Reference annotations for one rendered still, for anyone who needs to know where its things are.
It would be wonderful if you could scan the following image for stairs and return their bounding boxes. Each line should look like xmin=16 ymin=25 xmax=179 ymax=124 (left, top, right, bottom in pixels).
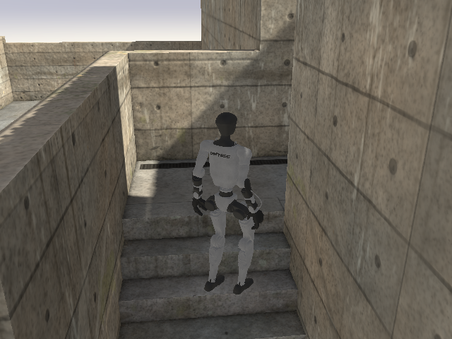
xmin=118 ymin=211 xmax=306 ymax=339

